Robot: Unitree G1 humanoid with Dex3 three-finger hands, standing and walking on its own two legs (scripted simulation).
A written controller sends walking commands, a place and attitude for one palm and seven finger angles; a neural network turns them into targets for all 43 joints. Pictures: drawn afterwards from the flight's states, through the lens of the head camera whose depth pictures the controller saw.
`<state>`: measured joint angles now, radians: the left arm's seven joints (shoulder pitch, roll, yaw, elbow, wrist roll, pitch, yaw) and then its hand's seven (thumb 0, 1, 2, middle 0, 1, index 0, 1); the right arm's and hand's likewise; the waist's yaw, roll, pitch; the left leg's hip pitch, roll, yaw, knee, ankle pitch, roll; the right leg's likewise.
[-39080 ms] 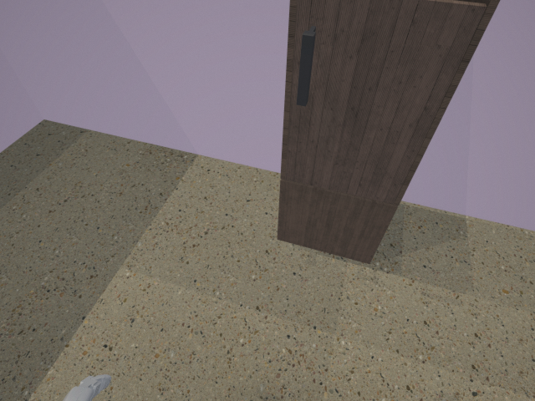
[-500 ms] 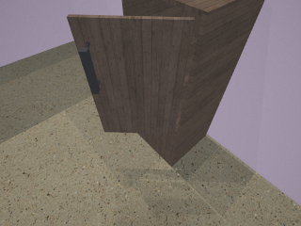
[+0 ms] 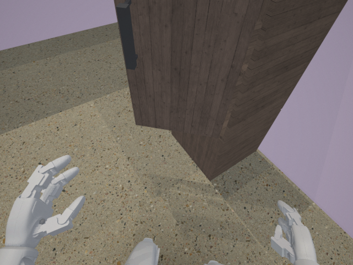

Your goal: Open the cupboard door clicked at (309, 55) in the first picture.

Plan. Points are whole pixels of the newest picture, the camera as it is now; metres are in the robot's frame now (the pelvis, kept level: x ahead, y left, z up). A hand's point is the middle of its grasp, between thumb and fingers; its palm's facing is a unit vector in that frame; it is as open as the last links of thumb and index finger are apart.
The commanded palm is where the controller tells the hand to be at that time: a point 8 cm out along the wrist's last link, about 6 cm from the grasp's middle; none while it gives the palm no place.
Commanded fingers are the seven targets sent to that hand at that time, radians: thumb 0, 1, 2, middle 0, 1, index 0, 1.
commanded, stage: raise the hand with hooked fingers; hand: left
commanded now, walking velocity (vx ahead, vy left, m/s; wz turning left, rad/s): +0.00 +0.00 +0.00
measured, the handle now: (130, 36) +0.65 +0.23 +0.16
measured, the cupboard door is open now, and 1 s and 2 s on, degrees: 46 46 46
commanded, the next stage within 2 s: move the hooked fingers beside the handle in 1.56 s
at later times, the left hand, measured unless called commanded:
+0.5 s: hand (55, 167) +0.26 +0.28 +0.10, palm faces -0.04 -1.00 -0.04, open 12.3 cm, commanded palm +0.24 +0.33 +0.12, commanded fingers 0.00 -0.34 0.37 -0.29 -1.10 -0.29 -1.10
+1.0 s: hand (26, 121) +0.30 +0.32 +0.18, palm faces +0.02 -1.00 -0.06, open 13.9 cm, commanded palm +0.27 +0.36 +0.18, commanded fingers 0.00 -0.50 0.30 -0.30 -1.20 -0.30 -1.20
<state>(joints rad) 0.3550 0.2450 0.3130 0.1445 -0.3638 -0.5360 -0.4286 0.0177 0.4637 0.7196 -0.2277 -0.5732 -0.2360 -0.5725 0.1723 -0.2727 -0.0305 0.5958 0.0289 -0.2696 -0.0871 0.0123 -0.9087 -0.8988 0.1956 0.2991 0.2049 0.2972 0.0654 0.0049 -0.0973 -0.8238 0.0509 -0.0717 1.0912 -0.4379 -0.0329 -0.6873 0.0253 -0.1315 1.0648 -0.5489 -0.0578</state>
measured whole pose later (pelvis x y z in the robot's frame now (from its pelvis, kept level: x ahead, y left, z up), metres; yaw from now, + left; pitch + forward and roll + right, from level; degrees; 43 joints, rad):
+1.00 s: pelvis +0.01 +0.05 +0.06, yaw -1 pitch +2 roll -3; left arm -0.06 0.43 0.42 0.25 -0.34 -0.10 -0.47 -0.01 -0.50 0.31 -0.30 -1.19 -0.30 -1.19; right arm 0.26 -0.25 0.08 0.59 0.06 -0.21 -0.11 0.01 -0.90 -0.90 0.20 0.30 0.21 0.30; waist 0.03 0.03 -0.03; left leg -0.47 0.01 0.00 0.73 -0.30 0.03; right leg -0.33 -0.01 -0.07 0.65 -0.36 0.01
